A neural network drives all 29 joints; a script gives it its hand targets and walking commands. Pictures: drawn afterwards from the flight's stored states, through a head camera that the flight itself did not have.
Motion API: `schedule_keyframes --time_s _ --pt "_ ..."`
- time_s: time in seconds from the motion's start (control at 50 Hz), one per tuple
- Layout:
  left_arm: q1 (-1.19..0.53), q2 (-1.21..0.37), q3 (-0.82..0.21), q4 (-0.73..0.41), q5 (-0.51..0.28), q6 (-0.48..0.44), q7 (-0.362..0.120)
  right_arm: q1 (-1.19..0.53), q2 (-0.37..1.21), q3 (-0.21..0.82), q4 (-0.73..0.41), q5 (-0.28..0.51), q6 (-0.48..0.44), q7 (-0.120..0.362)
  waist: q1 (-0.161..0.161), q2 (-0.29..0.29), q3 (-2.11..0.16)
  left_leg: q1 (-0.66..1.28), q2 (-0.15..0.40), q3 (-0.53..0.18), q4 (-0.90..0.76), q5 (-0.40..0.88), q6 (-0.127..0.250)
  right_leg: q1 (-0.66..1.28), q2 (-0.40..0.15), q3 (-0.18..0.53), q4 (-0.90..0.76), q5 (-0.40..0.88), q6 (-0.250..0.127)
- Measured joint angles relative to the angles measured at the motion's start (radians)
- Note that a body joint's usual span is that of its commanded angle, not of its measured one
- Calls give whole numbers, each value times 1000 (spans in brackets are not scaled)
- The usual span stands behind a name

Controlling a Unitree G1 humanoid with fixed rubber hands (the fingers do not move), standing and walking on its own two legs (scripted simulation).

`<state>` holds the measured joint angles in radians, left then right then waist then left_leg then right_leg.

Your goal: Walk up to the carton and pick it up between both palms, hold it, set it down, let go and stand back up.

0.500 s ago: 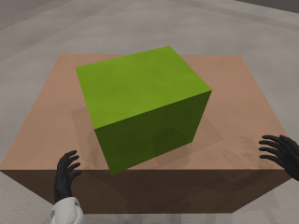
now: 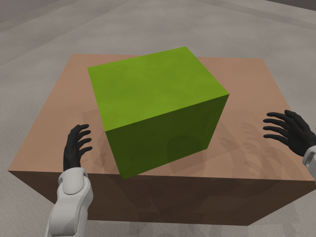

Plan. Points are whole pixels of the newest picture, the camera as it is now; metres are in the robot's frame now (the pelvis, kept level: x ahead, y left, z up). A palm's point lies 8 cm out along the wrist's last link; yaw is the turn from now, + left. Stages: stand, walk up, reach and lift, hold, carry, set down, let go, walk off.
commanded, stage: reach and lift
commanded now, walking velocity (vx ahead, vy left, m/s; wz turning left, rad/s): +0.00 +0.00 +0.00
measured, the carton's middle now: (154, 112) +0.47 +0.02 +0.03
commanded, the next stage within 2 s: none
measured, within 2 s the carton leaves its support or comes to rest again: neither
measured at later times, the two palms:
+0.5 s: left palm (68, 135) +0.32 +0.21 +0.12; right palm (287, 108) +0.40 -0.30 +0.13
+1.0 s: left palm (63, 108) +0.36 +0.22 +0.16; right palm (268, 76) +0.46 -0.25 +0.18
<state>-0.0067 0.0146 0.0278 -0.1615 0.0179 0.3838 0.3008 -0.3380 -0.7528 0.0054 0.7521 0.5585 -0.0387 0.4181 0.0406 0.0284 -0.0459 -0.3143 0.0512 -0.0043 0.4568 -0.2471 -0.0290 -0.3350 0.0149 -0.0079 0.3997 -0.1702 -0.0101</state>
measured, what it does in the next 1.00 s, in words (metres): stands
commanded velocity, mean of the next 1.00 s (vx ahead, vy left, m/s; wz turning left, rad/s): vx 0.00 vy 0.00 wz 0.00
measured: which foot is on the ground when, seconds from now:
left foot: down 0.00-1.00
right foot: down 0.00-1.00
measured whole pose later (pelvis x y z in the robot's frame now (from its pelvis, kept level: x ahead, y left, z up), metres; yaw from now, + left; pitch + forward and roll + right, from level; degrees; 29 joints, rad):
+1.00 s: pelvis +0.00 +0.00 +0.00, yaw +0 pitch +7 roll -1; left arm -0.61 0.09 0.16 0.13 -0.07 0.71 0.30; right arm -0.90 -0.75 0.08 0.84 0.49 0.31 0.35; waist 0.14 0.07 -0.05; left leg -0.32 0.05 0.00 0.41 -0.22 -0.03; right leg -0.34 0.02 -0.01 0.34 -0.13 -0.01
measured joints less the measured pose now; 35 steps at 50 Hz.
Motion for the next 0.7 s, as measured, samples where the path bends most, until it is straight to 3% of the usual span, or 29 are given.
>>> schedule_keyframes --time_s 0.48,0.7 --pt "-252 46 79 4 -60 252 -13 -263 0 13 -5 -25 223 -60 25 13 0 -1 0 0 -45 28 -3 0 0 0 -48 28 0" --pt "-408 64 104 114 -83 308 -9 -381 0 42 -5 -43 299 -72 56 28 0 -3 0 0 -45 33 -3 0 1 1 -52 36 0"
